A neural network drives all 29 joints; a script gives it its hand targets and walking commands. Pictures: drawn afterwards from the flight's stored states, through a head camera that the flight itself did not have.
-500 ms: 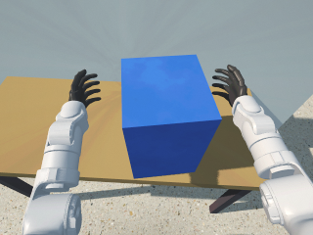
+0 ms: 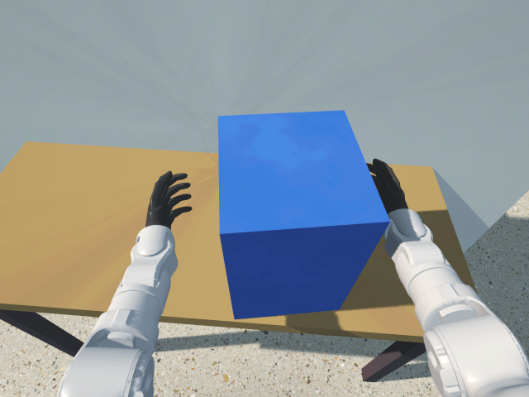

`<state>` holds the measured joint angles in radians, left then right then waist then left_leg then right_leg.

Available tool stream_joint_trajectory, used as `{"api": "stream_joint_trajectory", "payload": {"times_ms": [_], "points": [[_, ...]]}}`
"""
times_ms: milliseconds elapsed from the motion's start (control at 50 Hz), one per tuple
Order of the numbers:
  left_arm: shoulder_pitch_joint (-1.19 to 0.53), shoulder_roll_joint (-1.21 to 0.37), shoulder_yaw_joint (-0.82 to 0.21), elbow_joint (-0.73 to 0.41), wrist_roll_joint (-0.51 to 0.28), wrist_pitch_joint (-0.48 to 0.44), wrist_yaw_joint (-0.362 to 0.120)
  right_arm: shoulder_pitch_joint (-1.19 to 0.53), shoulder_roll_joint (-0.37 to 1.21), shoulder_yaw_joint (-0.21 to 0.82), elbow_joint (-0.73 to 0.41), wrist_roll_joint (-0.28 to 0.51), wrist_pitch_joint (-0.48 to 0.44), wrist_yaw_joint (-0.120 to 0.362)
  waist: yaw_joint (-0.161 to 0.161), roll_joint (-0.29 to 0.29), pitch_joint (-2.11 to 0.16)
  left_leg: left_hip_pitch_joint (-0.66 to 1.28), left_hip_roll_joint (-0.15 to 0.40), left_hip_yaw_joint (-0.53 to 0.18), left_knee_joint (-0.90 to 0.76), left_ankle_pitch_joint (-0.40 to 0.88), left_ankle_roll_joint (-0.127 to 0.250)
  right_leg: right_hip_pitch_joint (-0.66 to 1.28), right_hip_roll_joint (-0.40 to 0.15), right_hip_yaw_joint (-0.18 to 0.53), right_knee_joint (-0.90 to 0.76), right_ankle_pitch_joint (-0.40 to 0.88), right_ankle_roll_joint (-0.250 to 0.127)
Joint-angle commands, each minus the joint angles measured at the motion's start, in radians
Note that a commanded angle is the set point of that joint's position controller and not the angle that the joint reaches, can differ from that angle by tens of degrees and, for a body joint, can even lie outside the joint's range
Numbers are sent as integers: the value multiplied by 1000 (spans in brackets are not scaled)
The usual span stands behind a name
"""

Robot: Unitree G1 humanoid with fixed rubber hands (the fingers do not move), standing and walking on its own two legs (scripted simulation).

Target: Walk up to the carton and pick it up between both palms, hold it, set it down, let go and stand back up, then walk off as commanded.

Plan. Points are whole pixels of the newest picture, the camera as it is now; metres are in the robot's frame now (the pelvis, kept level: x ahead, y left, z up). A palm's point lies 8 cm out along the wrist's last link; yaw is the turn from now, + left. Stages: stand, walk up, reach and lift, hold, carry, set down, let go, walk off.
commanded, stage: reach and lift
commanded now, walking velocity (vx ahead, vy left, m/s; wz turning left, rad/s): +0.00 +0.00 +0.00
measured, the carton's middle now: (285, 222) +0.40 +0.01 +0.01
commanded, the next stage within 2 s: none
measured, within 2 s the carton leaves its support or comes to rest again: leaves its support in 1.70 s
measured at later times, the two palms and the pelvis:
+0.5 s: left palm (187, 226) +0.36 +0.17 +0.04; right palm (380, 214) +0.40 -0.15 +0.05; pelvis +0.00 +0.00 +0.00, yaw +0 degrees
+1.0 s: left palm (187, 230) +0.36 +0.16 +0.03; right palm (366, 226) +0.38 -0.13 +0.04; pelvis -0.01 +0.00 +0.00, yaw +0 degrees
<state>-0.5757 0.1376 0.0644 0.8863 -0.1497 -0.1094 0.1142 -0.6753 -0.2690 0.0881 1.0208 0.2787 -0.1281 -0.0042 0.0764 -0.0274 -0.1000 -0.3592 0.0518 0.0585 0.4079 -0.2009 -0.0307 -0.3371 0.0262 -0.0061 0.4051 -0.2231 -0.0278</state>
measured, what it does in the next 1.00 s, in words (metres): stands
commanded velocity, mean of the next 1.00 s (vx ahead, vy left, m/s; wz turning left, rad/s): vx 0.00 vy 0.00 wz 0.00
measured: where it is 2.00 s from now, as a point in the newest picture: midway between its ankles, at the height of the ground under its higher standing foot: outside the picture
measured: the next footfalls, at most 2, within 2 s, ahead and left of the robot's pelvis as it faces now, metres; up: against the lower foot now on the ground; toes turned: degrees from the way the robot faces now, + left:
none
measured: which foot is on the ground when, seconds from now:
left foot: down 0.00-1.00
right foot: down 0.00-1.00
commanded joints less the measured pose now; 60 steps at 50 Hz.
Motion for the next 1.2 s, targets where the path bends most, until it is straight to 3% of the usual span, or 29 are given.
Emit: {"api": "stream_joint_trajectory", "payload": {"times_ms": [0, 60, 100, 140, 220, 240, 280, 320, 340, 360, 380, 400, 480, 540, 580, 640, 700, 740, 800, 820, 960, 980, 1000, 1040, 1060, 1120, 1140, 1160, 1180], "points": [[-397, -75, 30, -144, 92, -81, 20, -463, -34, -44, -34, 16, -109, -7, -5, 66, -506, 196, -50, -24, 109, 511, -44, 44, 24, 2, -11, 483, 33], [-385, -118, 17, -235, 83, -105, 18, -437, 13, -42, -110, 13, -136, -7, -5, 82, -632, 233, -50, -19, 125, 582, -53, 59, 25, -8, -3, 554, 34], [-366, -156, 14, -270, 104, -104, 14, -434, 64, -45, -130, -15, -146, -1, 0, 108, -641, 262, -48, -18, 129, 614, -55, 32, 28, -20, -15, 514, 25], [-395, -185, 7, -327, 109, -123, 18, -437, 88, -67, -156, -53, -159, -12, -29, 113, -682, 274, -52, -18, 130, 653, -64, 35, 35, -26, -14, 558, 31], [-356, -174, 57, -298, 182, -116, 32, -424, 106, -81, -159, -119, -162, -28, -18, 72, -656, 244, -56, -18, 126, 631, -52, 69, 36, -15, -16, 599, 38], [-422, -177, 67, -270, 178, -116, 33, -477, 106, -123, -166, -151, -168, -45, -48, 50, -659, 205, -57, -16, 127, 613, -54, 76, 40, -19, -2, 613, 45], [-401, -167, 110, -247, 222, -109, 32, -465, 126, -127, -138, -167, -153, -58, -34, 37, -578, 160, -61, -8, 96, 544, -42, 131, 23, -1, 0, 634, 57], [-386, -159, 168, -201, 252, -97, 41, -471, 113, -128, -106, -165, -141, -73, 6, 8, -508, 166, -60, -2, 94, 528, -33, 153, 22, 6, -7, 594, 55], [-428, -170, 160, -198, 268, -94, 47, -498, 115, -165, -96, -192, -142, -80, -16, 18, -517, 172, -55, -1, 84, 496, -34, 121, 30, -12, -13, 541, 48], [-455, -159, 171, -194, 258, -93, 55, -525, 107, -156, -103, -192, -130, -79, 2, -8, -502, 161, -48, 6, 83, 478, -31, 104, 34, -10, -14, 495, 51], [-430, -193, 153, -221, 262, -90, 59, -497, 132, -161, -118, -192, -132, -81, -11, 23, -514, 180, -49, -3, 90, 517, -36, 115, 30, -5, -9, 538, 47], [-438, -193, 157, -226, 263, -86, 63, -505, 144, -145, -107, -170, -127, -81, 5, 23, -492, 167, -48, 0, 89, 493, -32, 122, 27, 2, -14, 517, 46], [-488, -216, 154, -167, 248, -94, 46, -528, 206, -123, -114, -189, -92, -77, 3, -37, -453, 104, -54, 16, 74, 392, -7, 156, 4, 19, -14, 469, 58], [-534, -254, 146, -130, 265, -113, 43, -555, 257, -147, -102, -221, -84, -59, 9, -30, -434, 105, -48, 12, 59, 351, -3, 115, 7, -3, -19, 375, 49], [-517, -255, 134, -159, 261, -133, 45, -544, 268, -161, -181, -241, -113, -59, -11, -23, -524, 108, -51, 9, 70, 355, -8, 130, 8, -7, -8, 393, 54], [-564, -342, 78, -225, 280, -158, 50, -542, 337, -192, -202, -297, -140, -46, -24, 40, -640, 176, -46, 0, 77, 428, -33, 100, 23, -29, -7, 416, 35], [-562, -312, 114, -190, 314, -147, 54, -542, 317, -233, -166, -341, -146, -52, -23, 40, -593, 163, -50, 5, 79, 428, -35, 98, 24, -32, -16, 414, 28], [-548, -412, 77, -196, 329, -151, 36, -531, 416, -220, -177, -377, -157, -37, -34, 26, -592, 182, -49, 15, 65, 450, -38, 133, 21, -44, -16, 462, 39], [-527, -609, 44, -116, 386, -151, -45, -539, 691, -140, -181, -467, -172, 12, -6, -24, -574, 154, -62, 25, 47, 474, -23, 223, 4, -34, -10, 586, 52], [-549, -711, -30, -137, 385, -156, -72, -549, 796, -101, -191, -489, -184, 31, -25, -1, -590, 146, -69, 20, 45, 485, -30, 271, -5, -37, -8, 612, 47], [-530, -828, -137, -97, 381, -160, -97, -512, 898, -49, -192, -492, -197, 50, -68, 28, -617, 167, -50, -15, 6, 482, -32, 347, 0, -39, -10, 672, 52], [-537, -813, -135, -83, 374, -159, -98, -555, 892, -23, -238, -467, -202, 52, -36, 15, -620, 146, -56, -5, 14, 469, -23, 350, -3, -33, -7, 664, 63], [-559, -815, -134, -91, 370, -156, -100, -536, 878, -53, -191, -470, -189, 54, -65, 5, -576, 160, -49, -21, 3, 433, -20, 320, -6, -44, -16, 630, 62], [-572, -821, -120, -81, 379, -157, -95, -558, 897, -21, -222, -471, -182, 57, -33, 6, -553, 140, -48, -10, -9, 403, -20, 333, -6, -38, -23, 570, 51], [-596, -825, -144, -86, 371, -152, -93, -572, 894, -29, -229, -465, -179, 54, -51, 16, -551, 153, -46, -20, -17, 394, -18, 304, -1, -40, -33, 532, 51], [-578, -799, -112, -76, 380, -138, -97, -540, 894, -25, -215, -469, -168, 54, -31, 0, -513, 125, -55, -7, -14, 373, -11, 313, -10, -28, -36, 529, 62], [-580, -811, -120, -54, 387, -134, -95, -564, 898, -47, -210, -468, -165, 50, -63, 0, -512, 136, -54, -15, -22, 367, -14, 334, -11, -29, -37, 541, 57], [-570, -815, -107, -52, 385, -131, -97, -575, 902, -19, -234, -450, -164, 54, -36, -8, -518, 129, -50, -11, -23, 373, -11, 348, -9, -23, -30, 550, 60], [-589, -792, -104, -63, 389, -126, -101, -576, 888, -38, -236, -453, -157, 57, -44, 4, -519, 141, -49, -7, -34, 338, -9, 327, -11, -29, -43, 494, 61]]}}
